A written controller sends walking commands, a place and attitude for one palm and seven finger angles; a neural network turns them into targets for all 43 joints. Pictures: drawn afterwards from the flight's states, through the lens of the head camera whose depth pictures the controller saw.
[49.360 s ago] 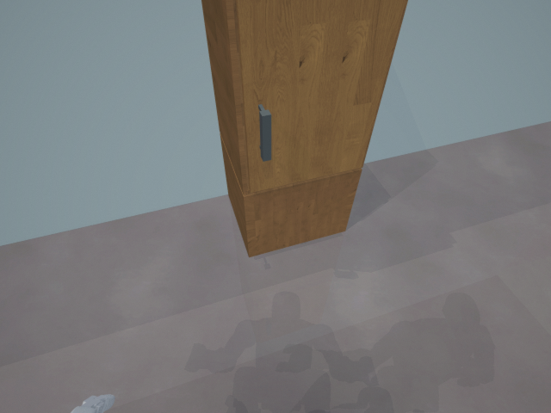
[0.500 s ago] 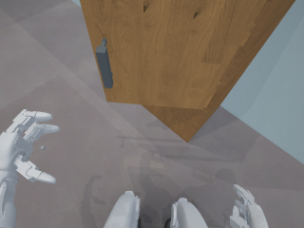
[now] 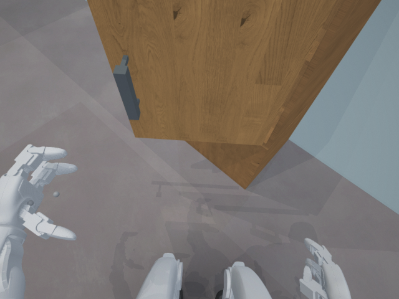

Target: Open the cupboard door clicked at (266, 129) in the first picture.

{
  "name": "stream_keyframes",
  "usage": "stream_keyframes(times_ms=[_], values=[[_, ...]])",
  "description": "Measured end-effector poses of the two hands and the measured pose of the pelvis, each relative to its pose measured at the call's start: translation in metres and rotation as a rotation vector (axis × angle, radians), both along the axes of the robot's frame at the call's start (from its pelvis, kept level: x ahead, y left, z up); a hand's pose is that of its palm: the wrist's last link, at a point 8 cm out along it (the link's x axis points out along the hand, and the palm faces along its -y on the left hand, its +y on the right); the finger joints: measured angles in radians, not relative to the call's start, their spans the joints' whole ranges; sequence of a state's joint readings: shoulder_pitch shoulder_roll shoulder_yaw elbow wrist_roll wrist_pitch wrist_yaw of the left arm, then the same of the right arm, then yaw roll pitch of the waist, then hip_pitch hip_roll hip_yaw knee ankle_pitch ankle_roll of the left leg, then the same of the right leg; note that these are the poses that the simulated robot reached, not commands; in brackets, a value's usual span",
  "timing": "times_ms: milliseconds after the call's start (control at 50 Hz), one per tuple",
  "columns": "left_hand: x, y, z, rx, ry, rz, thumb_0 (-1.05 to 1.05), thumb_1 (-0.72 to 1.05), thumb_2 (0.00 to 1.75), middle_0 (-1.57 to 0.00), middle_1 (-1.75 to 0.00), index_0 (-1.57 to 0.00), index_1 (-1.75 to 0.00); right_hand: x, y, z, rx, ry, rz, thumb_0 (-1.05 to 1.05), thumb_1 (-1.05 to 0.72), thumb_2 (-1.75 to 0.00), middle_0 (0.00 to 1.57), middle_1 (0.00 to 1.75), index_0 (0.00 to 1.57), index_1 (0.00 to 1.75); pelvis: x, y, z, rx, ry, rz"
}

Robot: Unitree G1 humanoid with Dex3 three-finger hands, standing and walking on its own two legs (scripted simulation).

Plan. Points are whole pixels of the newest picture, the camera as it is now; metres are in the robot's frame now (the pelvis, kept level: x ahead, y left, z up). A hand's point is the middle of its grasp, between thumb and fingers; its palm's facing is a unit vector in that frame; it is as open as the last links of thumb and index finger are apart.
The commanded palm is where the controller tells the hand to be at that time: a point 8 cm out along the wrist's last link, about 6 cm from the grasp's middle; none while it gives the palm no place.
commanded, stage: move the hooked fingers beside the handle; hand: left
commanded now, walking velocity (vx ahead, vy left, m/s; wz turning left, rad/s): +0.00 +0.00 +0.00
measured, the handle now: (130, 89) +0.56 +0.21 +0.02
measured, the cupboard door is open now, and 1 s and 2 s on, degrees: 39 39 39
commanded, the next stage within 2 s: none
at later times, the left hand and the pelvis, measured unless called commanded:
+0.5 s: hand (74, 159) +0.36 +0.27 +0.03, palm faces +0.00 -1.00 -0.03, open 14.0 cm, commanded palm +0.34 +0.32 +0.04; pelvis -0.01 +0.01 +0.00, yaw -1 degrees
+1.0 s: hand (86, 130) +0.43 +0.28 +0.02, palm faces +0.01 -1.00 -0.02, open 14.0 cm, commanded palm +0.42 +0.32 +0.03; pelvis +0.00 +0.02 -0.01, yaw -2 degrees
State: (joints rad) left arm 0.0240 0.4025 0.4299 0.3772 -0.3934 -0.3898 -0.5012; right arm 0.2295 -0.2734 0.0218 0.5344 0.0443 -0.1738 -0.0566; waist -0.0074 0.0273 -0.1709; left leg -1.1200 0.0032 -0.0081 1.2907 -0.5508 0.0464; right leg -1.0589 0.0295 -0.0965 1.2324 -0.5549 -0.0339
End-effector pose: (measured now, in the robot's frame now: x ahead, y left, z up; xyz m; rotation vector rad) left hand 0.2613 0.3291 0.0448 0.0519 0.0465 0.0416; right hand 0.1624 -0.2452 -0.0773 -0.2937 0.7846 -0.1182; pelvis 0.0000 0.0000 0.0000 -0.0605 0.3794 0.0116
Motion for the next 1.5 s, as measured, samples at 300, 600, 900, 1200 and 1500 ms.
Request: stream_keyframes(times_ms=[300, 600, 900, 1200, 1500], values=[[0.042, 0.002, -0.007, -0.014, -0.031, -0.026, -0.01, -0.50, 0.30, -0.30, -1.20, -0.30, -1.20, -0.021, -0.013, -0.010, -0.048, 0.062, -0.031, 0.01, -0.90, -0.90, 0.20, 0.30, 0.21, 0.30, -0.008, -0.002, -0.008, -0.008, 0.011, -0.003], [0.092, 0.000, -0.015, -0.023, -0.007, -0.017, -0.01, -0.50, 0.30, -0.30, -1.20, -0.30, -1.20, -0.064, -0.009, -0.016, -0.052, 0.208, -0.096, 0.01, -0.90, -0.90, 0.20, 0.30, 0.21, 0.30, -0.006, 0.010, -0.005, -0.008, 0.039, -0.019], [0.140, 0.004, -0.022, -0.031, -0.005, -0.010, -0.01, -0.50, 0.30, -0.30, -1.20, -0.30, -1.20, -0.085, -0.006, -0.021, -0.072, 0.327, -0.134, 0.01, -0.90, -0.90, 0.20, 0.30, 0.21, 0.30, -0.001, 0.018, -0.008, -0.020, 0.071, -0.023], [0.174, -0.002, -0.026, -0.039, -0.012, -0.015, -0.01, -0.50, 0.30, -0.30, -1.20, -0.30, -1.20, -0.105, -0.008, -0.027, -0.083, 0.428, -0.165, 0.00, -0.90, -0.90, 0.20, 0.30, 0.21, 0.30, -0.002, 0.018, -0.014, -0.030, 0.096, -0.025], [0.217, -0.017, -0.026, -0.038, -0.006, -0.022, -0.01, -0.50, 0.30, -0.30, -1.20, -0.30, -1.20, -0.144, -0.012, -0.035, -0.091, 0.543, -0.206, 0.00, -0.90, -0.90, 0.20, 0.30, 0.21, 0.30, -0.008, 0.014, -0.024, -0.036, 0.132, -0.028]])
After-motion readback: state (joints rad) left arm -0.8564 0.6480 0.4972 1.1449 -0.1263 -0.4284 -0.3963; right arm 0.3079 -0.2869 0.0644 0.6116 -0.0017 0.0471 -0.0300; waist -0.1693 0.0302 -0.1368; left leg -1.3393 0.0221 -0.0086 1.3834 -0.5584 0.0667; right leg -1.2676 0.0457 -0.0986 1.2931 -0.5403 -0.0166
